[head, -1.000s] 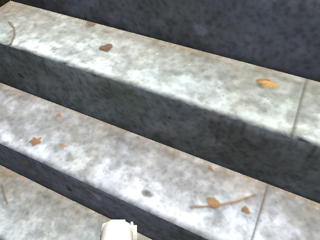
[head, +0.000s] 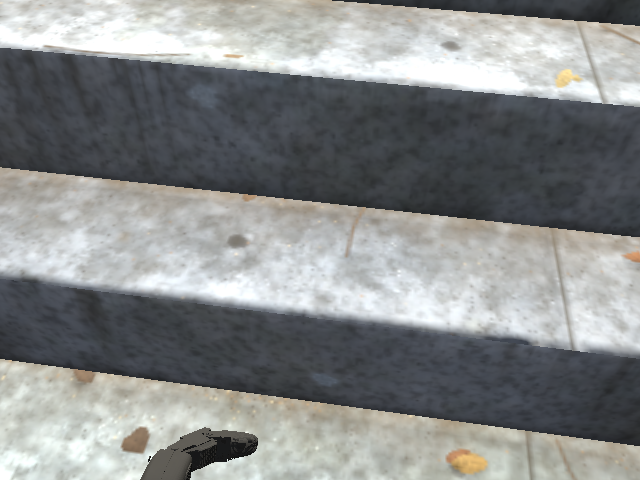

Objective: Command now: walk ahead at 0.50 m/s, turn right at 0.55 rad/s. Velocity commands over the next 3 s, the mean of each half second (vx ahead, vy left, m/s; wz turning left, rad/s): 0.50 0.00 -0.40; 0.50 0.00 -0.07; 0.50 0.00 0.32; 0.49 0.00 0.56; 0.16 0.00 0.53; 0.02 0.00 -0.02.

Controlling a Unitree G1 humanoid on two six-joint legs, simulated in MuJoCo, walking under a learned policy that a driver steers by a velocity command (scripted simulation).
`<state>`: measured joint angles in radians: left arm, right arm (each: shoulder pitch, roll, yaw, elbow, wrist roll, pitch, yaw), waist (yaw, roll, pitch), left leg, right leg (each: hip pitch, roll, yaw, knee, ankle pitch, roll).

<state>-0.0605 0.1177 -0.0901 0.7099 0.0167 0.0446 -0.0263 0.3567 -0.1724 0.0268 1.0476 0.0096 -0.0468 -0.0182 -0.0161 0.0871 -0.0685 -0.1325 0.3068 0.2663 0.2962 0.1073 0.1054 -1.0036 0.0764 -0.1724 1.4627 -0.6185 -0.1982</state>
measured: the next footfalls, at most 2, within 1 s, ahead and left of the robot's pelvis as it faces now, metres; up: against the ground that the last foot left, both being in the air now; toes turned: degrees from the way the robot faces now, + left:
right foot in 0.02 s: +0.17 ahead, -0.10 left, +0.23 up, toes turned +1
left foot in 0.48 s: -0.08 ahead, +0.09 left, +0.00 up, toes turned -6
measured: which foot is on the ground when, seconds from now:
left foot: up 0.00-0.46, down 0.48-0.92, up 0.94-1.00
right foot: up 0.00-0.00, down 0.02-0.40, up 0.42-0.86, down 0.88-1.00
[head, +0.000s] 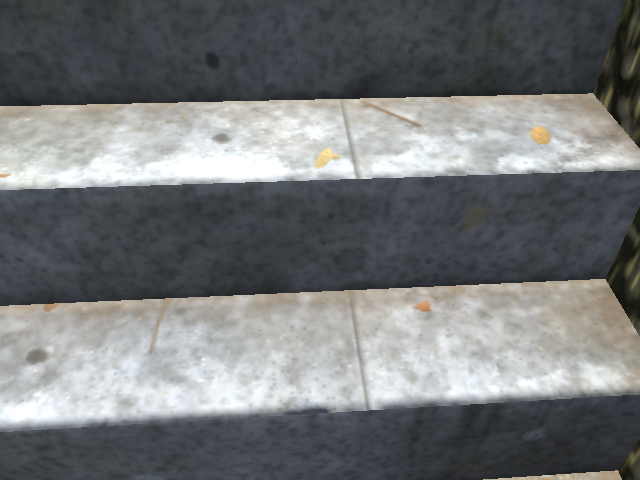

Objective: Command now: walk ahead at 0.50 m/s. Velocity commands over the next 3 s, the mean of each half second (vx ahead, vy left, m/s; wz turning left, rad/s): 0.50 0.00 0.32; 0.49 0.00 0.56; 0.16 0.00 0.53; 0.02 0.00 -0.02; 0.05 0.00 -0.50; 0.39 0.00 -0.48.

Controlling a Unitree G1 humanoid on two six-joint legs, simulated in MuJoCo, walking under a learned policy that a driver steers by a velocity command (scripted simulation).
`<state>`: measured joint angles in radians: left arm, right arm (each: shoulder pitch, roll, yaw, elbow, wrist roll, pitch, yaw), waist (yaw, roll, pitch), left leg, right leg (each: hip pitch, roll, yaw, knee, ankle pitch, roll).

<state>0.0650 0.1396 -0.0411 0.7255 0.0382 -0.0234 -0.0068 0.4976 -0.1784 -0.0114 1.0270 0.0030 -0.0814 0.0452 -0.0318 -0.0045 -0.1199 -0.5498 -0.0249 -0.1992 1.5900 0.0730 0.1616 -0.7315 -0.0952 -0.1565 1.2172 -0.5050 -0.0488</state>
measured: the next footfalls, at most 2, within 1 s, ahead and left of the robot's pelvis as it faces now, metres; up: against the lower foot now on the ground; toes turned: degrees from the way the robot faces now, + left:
left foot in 0.52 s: +0.32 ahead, +0.08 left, +0.22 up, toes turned +17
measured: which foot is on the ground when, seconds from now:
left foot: up 0.00-0.50, down 0.52-1.00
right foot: down 0.00-0.54, up 0.56-1.00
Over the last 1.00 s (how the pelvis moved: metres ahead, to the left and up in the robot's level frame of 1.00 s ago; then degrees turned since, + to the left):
0.03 -0.15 0.06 -11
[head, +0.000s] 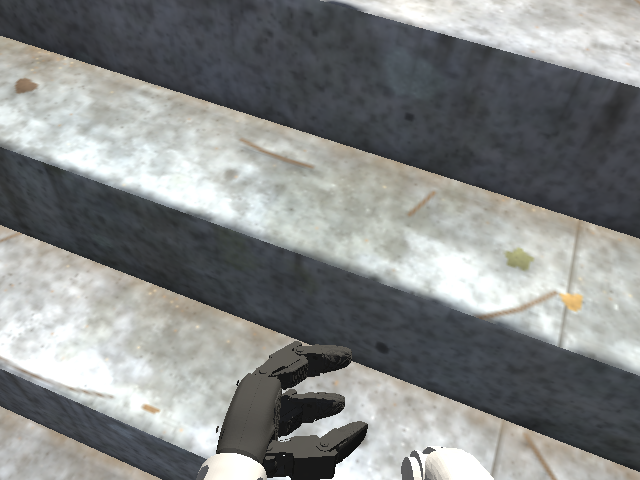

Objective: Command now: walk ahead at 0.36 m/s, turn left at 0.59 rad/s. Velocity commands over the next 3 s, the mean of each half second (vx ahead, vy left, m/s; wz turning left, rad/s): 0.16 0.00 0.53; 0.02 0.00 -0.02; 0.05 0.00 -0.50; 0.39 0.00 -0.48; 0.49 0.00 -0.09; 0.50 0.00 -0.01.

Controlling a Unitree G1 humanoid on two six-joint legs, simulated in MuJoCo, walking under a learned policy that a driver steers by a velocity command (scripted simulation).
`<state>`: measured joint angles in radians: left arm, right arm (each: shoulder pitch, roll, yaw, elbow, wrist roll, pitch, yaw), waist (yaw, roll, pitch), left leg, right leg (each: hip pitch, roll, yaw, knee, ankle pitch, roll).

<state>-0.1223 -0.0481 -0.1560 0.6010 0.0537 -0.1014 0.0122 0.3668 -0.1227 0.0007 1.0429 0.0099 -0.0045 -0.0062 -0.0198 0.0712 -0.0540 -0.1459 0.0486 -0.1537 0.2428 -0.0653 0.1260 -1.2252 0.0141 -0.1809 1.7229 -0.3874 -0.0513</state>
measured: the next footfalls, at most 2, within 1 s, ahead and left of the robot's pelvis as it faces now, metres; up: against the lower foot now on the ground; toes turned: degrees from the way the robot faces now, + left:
right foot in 0.08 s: +0.14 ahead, -0.15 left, +0.22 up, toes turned +4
left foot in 0.42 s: +0.04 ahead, +0.21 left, +0.00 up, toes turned +9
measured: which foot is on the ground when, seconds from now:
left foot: down 0.00-0.04, up 0.06-0.40, down 0.42-0.82, up 0.84-1.00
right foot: up 0.00-0.06, down 0.08-0.38, up 0.40-0.92, down 0.94-1.00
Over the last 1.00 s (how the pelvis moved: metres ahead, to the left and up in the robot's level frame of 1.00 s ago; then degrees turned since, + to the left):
0.39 0.03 0.37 25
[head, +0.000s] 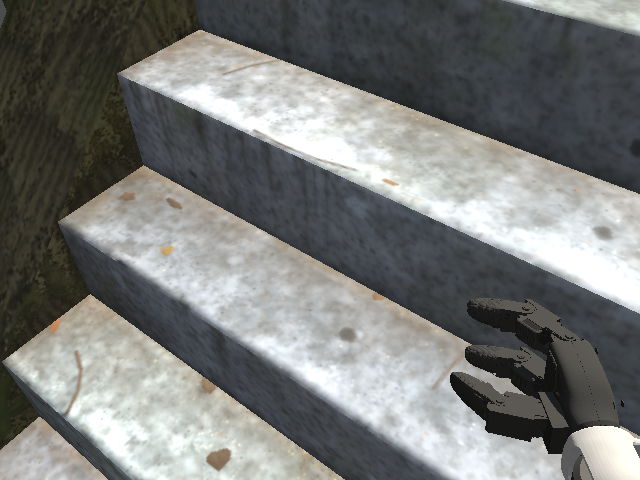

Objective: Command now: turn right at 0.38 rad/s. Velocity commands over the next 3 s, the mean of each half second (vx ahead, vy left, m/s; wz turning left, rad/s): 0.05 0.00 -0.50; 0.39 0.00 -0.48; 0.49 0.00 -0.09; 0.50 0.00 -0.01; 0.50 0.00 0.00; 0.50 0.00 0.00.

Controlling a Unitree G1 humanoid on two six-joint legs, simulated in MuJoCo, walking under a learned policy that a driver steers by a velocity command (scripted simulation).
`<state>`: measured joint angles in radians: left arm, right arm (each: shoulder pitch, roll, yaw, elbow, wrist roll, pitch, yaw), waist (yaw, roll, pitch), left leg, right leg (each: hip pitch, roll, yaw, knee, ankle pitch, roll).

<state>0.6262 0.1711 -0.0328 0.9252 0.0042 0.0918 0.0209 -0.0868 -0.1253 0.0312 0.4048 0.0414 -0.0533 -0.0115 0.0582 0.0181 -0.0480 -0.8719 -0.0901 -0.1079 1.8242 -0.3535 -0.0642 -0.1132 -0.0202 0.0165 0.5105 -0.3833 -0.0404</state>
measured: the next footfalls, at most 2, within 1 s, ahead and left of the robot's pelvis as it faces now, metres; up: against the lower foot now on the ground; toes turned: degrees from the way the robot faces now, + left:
left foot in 0.06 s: +0.03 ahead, +0.16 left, +0.00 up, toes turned +0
right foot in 0.26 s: -0.23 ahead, -0.10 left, -0.02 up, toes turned +3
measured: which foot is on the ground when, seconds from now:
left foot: up 0.00-0.04, down 0.06-0.18, up 0.20-0.46, down 0.48-0.58, up 0.60-0.94, down 0.96-1.00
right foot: down 0.00-0.08, up 0.10-0.24, down 0.26-0.36, up 0.38-0.56, down 0.58-0.80, up 0.82-0.96, down 0.98-1.00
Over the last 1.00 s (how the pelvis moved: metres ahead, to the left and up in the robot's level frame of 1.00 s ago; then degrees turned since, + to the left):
-0.29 0.12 -0.27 12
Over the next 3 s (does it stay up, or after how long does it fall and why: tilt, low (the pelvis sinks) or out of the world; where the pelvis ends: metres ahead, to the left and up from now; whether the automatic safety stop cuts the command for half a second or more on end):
stays up -0.75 0.32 -0.66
